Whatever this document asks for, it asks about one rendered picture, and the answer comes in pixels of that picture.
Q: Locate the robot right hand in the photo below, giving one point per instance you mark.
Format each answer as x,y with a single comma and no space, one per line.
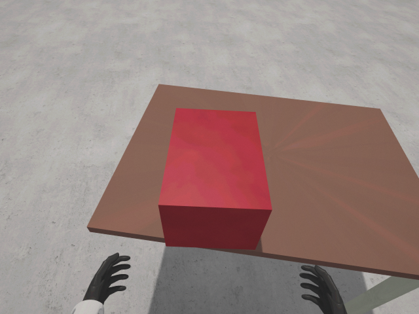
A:
329,301

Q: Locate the robot left forearm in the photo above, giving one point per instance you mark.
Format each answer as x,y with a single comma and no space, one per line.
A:
88,307

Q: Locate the robot left hand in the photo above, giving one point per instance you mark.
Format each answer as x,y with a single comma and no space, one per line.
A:
99,288

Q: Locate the table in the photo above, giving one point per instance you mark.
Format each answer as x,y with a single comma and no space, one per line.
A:
343,192

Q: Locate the carton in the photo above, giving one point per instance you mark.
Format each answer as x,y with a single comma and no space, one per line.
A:
214,191

